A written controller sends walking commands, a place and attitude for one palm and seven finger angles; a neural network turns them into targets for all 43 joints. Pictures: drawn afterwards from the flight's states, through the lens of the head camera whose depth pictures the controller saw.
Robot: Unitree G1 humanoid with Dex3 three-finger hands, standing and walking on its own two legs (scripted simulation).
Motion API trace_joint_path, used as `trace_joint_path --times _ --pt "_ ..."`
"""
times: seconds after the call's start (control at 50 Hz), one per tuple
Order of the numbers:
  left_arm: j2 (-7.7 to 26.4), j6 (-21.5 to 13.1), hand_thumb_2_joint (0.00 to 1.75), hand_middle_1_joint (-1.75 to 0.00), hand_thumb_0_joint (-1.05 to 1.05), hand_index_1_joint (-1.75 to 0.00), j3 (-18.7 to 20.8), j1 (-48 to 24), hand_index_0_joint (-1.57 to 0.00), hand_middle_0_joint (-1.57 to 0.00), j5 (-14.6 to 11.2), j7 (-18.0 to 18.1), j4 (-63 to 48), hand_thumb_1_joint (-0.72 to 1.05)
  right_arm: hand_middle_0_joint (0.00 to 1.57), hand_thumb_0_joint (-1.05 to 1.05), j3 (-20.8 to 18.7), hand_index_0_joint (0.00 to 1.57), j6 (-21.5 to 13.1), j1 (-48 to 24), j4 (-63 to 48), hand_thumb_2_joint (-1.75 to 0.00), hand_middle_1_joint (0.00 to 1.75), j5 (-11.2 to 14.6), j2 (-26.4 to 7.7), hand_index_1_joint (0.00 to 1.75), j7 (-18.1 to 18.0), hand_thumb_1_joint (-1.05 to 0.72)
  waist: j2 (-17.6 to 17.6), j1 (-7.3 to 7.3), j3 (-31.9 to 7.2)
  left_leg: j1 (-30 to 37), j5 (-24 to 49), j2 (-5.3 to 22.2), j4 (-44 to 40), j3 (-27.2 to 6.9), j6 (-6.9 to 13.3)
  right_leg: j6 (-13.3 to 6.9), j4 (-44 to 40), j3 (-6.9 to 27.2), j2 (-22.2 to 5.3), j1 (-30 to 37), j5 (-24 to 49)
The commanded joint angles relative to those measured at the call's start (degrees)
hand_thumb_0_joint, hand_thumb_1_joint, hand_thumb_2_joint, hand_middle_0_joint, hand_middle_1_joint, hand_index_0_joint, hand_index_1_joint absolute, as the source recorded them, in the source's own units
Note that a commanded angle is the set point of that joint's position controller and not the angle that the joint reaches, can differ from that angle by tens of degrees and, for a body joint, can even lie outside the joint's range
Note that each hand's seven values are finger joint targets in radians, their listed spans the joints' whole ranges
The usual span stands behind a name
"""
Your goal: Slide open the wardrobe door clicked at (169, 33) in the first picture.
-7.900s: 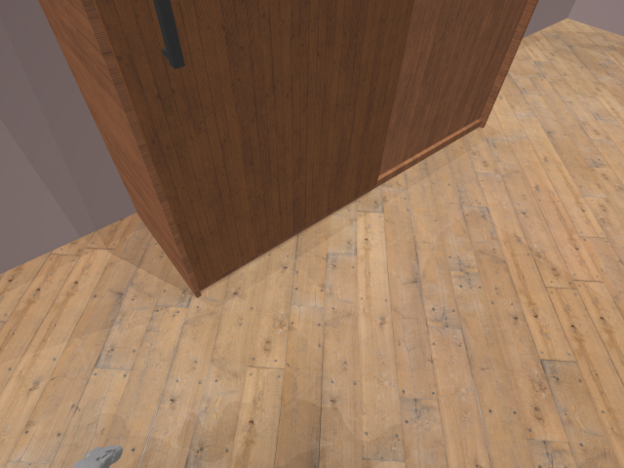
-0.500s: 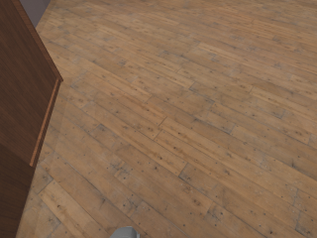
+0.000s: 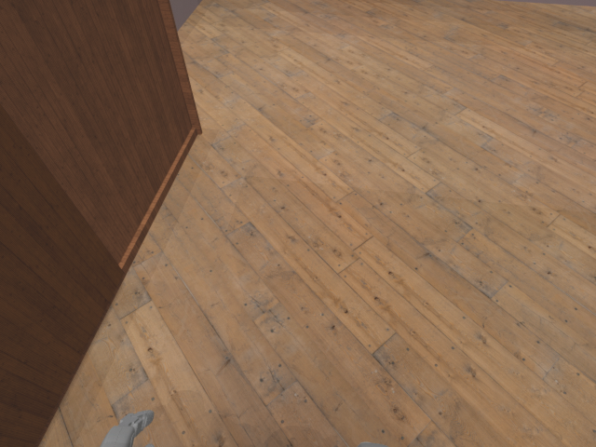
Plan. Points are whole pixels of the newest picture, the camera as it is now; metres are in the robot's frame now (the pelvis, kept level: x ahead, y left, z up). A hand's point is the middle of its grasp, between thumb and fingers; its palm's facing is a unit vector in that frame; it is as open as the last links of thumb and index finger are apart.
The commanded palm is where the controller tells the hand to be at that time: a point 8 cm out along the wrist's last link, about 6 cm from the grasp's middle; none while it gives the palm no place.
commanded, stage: turn to face it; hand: left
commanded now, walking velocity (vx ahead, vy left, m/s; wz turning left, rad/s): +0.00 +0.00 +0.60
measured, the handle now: out of the picture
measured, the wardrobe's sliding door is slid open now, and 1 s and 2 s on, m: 0.00 0.00 0.00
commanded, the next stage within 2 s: none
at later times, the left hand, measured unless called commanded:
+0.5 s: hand out of the picture -0.04 +0.19 -0.16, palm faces +0.35 -0.90 -0.26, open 7.4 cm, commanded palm none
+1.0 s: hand out of the picture +0.01 +0.25 -0.14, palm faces +0.56 -0.78 -0.27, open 7.4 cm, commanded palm none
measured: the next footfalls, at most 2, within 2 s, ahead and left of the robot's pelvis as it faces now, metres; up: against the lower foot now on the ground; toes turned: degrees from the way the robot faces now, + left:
right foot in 0.08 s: +0.05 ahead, -0.13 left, +0.00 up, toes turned +1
left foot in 0.56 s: -0.02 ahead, +0.11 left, +0.00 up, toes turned +27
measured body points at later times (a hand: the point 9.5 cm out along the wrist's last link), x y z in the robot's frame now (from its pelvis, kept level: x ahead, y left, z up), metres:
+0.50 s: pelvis -0.01 -0.02 +0.00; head +0.04 -0.01 +0.45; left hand -0.05 +0.24 -0.14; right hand +0.16 -0.25 -0.14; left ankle -0.06 +0.11 -0.71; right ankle +0.01 -0.13 -0.74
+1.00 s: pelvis +0.00 -0.01 +0.00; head +0.04 +0.01 +0.45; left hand -0.02 +0.29 -0.12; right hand +0.19 -0.18 -0.15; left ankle -0.06 +0.09 -0.74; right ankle +0.09 -0.11 -0.71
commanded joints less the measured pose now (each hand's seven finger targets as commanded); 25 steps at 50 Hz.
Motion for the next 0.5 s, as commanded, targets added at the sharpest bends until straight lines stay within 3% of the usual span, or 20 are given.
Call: trace_joint_path --times 0.0,0.02,0.04,0.06,0.08,0.1,0.12,0.14,0.18,0.22,0.28,0.38,0.44,0.48 --pt "5.2 -2.4 0.9 -0.3 0.0 -0.3 1.6 5.4 -0.2 -0.2 -0.5 0.5 -4.1 0.9 0.2 0.0 -3.7 0.2 -0.7 -2.3 -5.0 -0.9 0.3 0.4 -12.4 0.3 -0.8 -0.9 8.9 2.38 -7.1 -1.0 17.6 12.2 -2.8 -16.1 6.6 -0.8 -16.0 -1.1 2.4 11.5 6.7" --pt "6.4 -3.0 0.9 -0.3 0.0 -0.3 1.9 7.7 -0.2 -0.2 -0.4 0.7 -3.6 0.9 0.2 0.0 -3.6 0.2 -0.7 -2.5 -5.3 -0.9 0.3 0.8 -10.9 0.3 -0.7 -0.9 4.7 3.66 -8.4 -4.9 12.7 9.3 0.8 -14.6 4.1 -1.1 -25.0 0.0 0.6 18.4 12.1" --pt "11.3 -3.7 0.9 -0.3 0.0 -0.3 2.9 9.4 -0.2 -0.2 0.5 1.2 -3.5 0.9 0.2 0.0 -3.0 0.2 -0.8 -0.7 -5.8 -0.9 0.3 1.4 -6.9 0.3 -0.3 -0.9 -8.8 4.32 -10.1 -15.2 -3.5 3.1 11.5 -7.1 -0.5 -4.6 -32.2 12.1 -12.3 27.8 10.8" --pt "15.1 -3.5 0.9 -0.3 0.0 -0.3 3.3 8.9 -0.2 -0.2 0.8 1.3 -4.1 0.9 0.2 0.0 -3.0 0.2 -0.8 -1.3 -7.2 -0.9 0.3 1.0 -6.0 0.3 -0.4 -0.9 -19.6 4.47 -8.3 -20.7 -21.5 -2.1 24.4 1.6 -3.8 -11.4 -33.4 24.3 -25.1 24.1 17.2" --pt "14.2 -3.1 0.9 -0.3 0.0 -0.3 3.0 7.2 -0.2 -0.2 0.5 1.5 -4.9 0.9 0.2 0.0 -3.8 0.2 -0.3 -1.7 -7.0 -0.9 0.3 0.6 -8.8 0.3 -0.3 -0.9 -12.6 3.76 -6.5 -17.9 -20.9 1.1 33.6 -0.7 -3.3 -14.1 -33.1 20.9 -26.3 16.2 16.7" --pt "10.7 -3.4 0.9 -0.3 0.0 -0.3 2.8 3.0 -0.2 -0.2 0.4 1.7 -5.4 0.9 0.2 0.0 -3.8 0.2 0.4 -0.9 -5.6 -0.9 0.3 0.3 -8.7 0.3 -0.1 -0.9 -13.5 1.81 -4.2 -17.8 -17.4 3.1 37.3 -1.7 -3.0 -13.3 -33.9 16.3 -22.3 12.4 11.9" --pt "9.5 -3.3 0.9 -0.3 0.0 -0.3 2.2 0.5 -0.2 -0.2 0.4 1.5 -5.8 0.9 0.2 0.0 -3.9 0.2 0.8 -0.6 -4.1 -0.9 0.3 0.2 -8.4 0.3 0.3 -0.9 -11.5 0.79 -1.9 -17.3 -13.8 3.5 40.9 0.3 -3.5 -12.4 -33.7 13.2 -18.9 10.4 10.2" --pt "8.1 -3.4 0.9 -0.3 0.0 -0.3 1.5 -1.2 -0.2 -0.2 0.3 1.3 -6.1 0.9 0.2 0.0 -3.8 0.2 1.1 0.4 -3.1 -0.9 0.3 0.1 -8.0 0.3 0.7 -0.9 -9.7 -0.3 -0.7 -17.1 -10.3 4.2 42.8 1.6 -4.1 -11.4 -32.3 8.0 -16.1 10.0 12.5" --pt "6.8 -3.7 0.9 -0.3 0.0 -0.3 1.2 -0.2 -0.2 -0.2 0.4 1.2 -5.6 0.9 0.2 0.0 -3.5 0.2 1.3 1.9 -2.2 -0.9 0.3 0.3 -6.6 0.3 1.2 -0.9 -9.3 -0.59 -1.0 -17.1 -7.0 4.3 42.7 3.4 -4.9 -9.9 -31.3 1.9 -13.9 11.3 16.8" --pt "7.2 -3.7 0.9 -0.3 0.0 -0.3 1.2 2.5 -0.2 -0.2 0.4 1.2 -4.6 0.9 0.2 0.0 -3.3 0.2 1.6 0.8 -2.2 -0.9 0.3 0.3 -6.6 0.3 1.2 -0.9 -11.1 0.72 -1.4 -17.4 -6.1 4.9 41.0 4.4 -5.7 -9.9 -31.3 0.0 -13.8 13.9 18.0" --pt "7.7 -3.7 0.9 -0.3 0.0 -0.3 1.5 6.5 -0.2 -0.2 0.6 1.3 -2.9 0.9 0.2 0.0 -3.0 0.2 1.6 -2.8 -2.9 -0.9 0.3 0.4 -6.3 0.3 1.2 -0.9 -10.5 2.69 -2.0 -17.7 -8.1 5.7 35.4 5.6 -6.2 -11.1 -30.7 -0.6 -15.6 18.0 21.7" --pt "10.2 -3.3 0.9 -0.3 0.0 -0.3 2.4 8.6 -0.2 -0.2 1.2 1.1 -1.2 0.9 0.2 0.0 -1.8 0.2 0.9 -6.9 -4.0 -0.9 0.3 0.9 -5.3 0.3 1.2 -0.9 -11.5 4.33 -3.6 -12.1 -12.2 6.1 21.0 9.4 -5.8 -12.5 -26.7 -3.6 -18.0 20.0 31.3" --pt "11.5 -2.9 0.9 -0.3 0.0 -0.3 2.9 8.0 -0.2 -0.2 1.3 0.9 -0.9 0.9 0.2 0.0 -1.4 0.2 0.2 -5.5 -4.1 -0.9 0.3 1.1 -5.1 0.3 1.0 -0.9 -12.8 3.9 -5.5 -7.0 -12.0 5.4 13.7 11.3 -4.6 -12.1 -23.4 -5.4 -19.0 19.6 34.3" --pt "11.4 -2.6 0.9 -0.3 0.0 -0.3 3.0 7.8 -0.2 -0.2 0.9 0.7 -0.4 0.9 0.2 0.0 -1.5 0.2 -0.3 -3.2 -3.8 -0.9 0.3 1.0 -5.9 0.3 0.9 -0.9 -11.2 2.57 -7.0 -0.9 -5.6 4.6 4.3 12.6 -3.9 -9.5 -18.3 -8.4 -18.0 18.3 33.5"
